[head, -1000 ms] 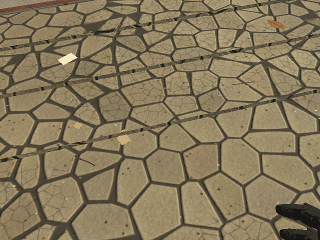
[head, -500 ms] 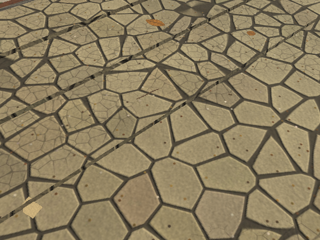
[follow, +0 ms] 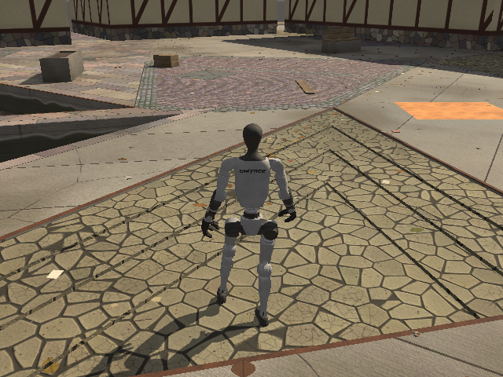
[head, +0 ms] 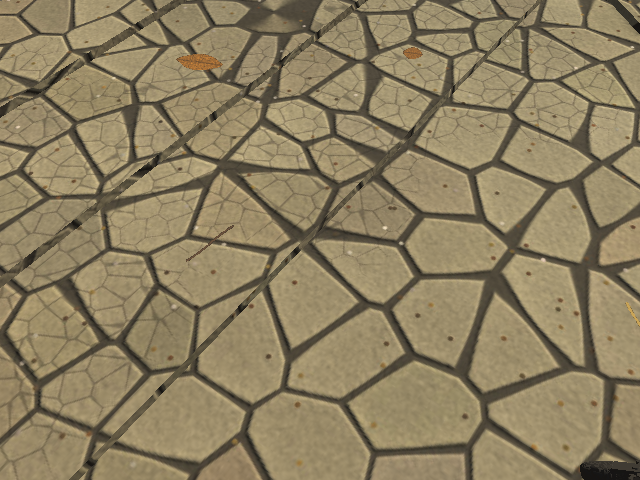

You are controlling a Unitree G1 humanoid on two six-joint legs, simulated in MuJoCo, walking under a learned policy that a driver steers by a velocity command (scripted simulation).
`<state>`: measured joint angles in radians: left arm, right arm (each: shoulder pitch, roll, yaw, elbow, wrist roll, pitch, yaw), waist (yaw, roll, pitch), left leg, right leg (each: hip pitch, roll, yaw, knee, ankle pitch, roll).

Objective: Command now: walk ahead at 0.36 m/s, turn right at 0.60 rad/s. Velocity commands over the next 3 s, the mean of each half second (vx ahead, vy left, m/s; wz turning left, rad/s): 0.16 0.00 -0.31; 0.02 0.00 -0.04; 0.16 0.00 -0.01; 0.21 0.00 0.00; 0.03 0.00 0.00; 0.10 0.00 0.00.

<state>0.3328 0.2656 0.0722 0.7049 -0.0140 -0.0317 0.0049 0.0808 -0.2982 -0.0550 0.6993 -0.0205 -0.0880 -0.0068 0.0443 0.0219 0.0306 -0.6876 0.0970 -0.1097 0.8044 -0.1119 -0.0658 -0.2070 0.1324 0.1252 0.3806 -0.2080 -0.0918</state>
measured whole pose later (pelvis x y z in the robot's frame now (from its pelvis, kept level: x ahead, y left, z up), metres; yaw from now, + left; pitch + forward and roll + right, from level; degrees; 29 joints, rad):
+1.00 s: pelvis +0.18 +0.02 -0.01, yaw -8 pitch -1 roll +0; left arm 0.24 0.22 0.03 0.79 0.01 0.00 0.03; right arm 0.14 -0.23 -0.02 0.88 0.00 0.00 -0.01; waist -0.01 0.00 0.03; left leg -0.28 0.00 -0.01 0.57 -0.26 -0.01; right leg -0.20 0.01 0.06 0.58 -0.35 0.01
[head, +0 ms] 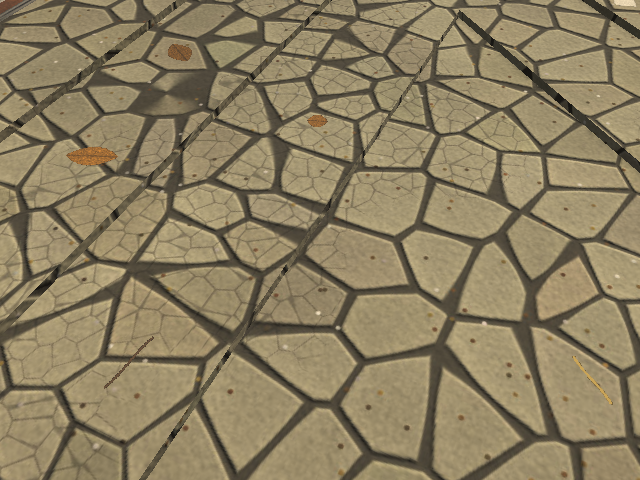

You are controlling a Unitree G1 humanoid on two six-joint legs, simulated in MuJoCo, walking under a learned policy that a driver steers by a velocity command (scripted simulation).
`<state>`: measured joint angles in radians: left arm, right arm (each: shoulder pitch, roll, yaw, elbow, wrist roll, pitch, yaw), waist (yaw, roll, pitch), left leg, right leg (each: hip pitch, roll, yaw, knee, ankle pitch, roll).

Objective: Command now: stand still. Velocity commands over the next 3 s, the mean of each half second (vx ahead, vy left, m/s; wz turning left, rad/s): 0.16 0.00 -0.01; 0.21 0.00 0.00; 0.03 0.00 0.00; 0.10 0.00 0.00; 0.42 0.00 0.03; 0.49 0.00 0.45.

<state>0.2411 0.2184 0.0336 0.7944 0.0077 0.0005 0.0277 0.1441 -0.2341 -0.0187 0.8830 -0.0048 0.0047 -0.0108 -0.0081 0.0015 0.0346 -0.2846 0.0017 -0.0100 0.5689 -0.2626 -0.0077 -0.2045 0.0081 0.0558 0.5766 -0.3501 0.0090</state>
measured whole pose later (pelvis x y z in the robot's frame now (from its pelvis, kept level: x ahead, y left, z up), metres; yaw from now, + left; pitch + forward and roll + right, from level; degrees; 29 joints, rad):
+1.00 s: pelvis +0.23 -0.02 +0.00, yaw +1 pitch +0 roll +0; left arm 0.10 0.22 0.02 0.90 0.03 -0.05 -0.02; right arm 0.25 -0.26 -0.03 0.98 0.00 0.00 -0.04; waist -0.02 0.04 0.05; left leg -0.38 0.04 -0.03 0.95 -0.48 -0.05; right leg -0.36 0.05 -0.04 0.44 -0.09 -0.07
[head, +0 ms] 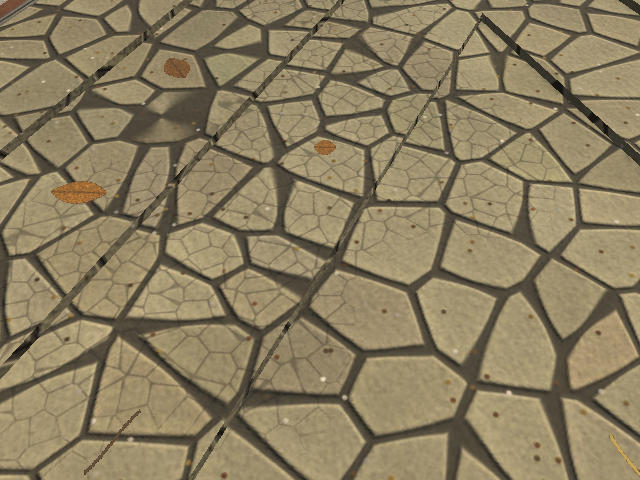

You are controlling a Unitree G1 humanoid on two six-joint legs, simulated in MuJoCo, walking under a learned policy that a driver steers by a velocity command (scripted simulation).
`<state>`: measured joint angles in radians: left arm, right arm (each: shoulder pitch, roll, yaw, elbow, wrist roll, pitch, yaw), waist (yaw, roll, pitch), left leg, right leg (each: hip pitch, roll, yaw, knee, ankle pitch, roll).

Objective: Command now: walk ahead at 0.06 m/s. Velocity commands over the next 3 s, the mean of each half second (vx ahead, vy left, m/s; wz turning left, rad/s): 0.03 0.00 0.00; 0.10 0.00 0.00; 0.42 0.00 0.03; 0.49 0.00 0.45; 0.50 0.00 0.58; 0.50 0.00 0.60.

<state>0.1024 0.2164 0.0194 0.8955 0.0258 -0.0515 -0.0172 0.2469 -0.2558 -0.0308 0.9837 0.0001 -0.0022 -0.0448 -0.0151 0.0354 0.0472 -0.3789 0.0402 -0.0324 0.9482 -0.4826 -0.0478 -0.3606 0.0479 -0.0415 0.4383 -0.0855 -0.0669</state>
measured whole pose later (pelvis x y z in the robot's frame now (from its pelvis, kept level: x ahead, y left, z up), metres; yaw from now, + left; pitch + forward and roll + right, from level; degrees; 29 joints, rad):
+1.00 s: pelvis +0.10 +0.03 +0.00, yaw +0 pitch +0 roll +0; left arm 0.25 0.23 0.05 1.10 -0.02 -0.05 0.02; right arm 0.32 -0.19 -0.03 1.07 0.02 -0.06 -0.03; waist 0.00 -0.01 -0.01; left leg -0.24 0.00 0.03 0.67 -0.45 0.09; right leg -0.25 0.02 -0.01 0.55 -0.32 -0.06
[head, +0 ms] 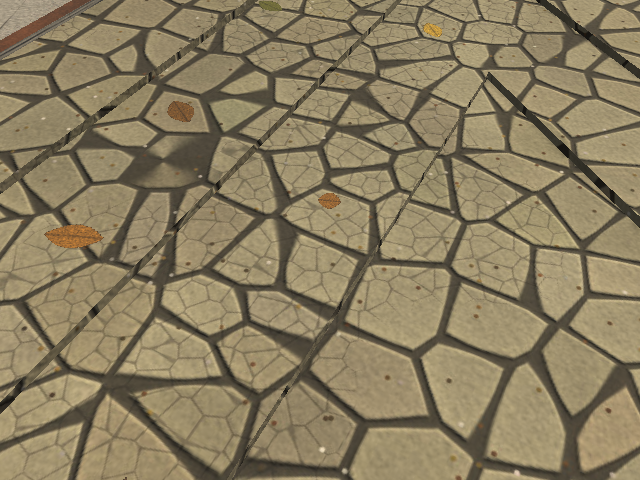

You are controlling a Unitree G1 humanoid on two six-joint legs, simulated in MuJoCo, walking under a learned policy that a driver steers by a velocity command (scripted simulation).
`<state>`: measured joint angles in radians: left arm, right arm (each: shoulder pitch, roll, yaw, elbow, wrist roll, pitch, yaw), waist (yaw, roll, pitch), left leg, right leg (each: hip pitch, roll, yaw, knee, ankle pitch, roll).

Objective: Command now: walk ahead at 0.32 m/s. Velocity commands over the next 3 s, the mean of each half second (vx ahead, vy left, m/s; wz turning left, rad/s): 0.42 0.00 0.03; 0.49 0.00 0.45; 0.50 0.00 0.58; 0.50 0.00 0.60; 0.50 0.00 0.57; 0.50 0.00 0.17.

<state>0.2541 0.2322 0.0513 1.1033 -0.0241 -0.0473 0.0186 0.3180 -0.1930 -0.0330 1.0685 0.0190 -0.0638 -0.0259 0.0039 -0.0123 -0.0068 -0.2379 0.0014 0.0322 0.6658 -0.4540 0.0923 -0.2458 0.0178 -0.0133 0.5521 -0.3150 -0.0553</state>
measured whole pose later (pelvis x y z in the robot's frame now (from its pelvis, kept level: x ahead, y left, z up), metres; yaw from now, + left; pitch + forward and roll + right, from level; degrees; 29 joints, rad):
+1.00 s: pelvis +0.49 +0.02 -0.01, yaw +16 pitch +2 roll -1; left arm 0.31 0.26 0.06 1.02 -0.01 -0.05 0.02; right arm 0.06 -0.21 -0.06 0.78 0.03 -0.04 0.05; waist 0.05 -0.01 0.03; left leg -0.64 0.07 0.08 0.74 -0.20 0.09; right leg 0.11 -0.06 -0.30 0.31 -0.42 0.05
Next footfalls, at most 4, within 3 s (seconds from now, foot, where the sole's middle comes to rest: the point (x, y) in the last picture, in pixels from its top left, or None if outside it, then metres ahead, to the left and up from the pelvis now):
0.48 right None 0.39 -0.13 -0.77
1.00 left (244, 419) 0.65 0.18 -0.74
1.48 right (299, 300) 0.96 0.07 -0.74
1.96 left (133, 285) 0.99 0.49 -0.72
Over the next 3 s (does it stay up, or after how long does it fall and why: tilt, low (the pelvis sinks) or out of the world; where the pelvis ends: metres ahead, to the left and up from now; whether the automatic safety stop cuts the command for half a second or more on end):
stays up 1.14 0.74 0.06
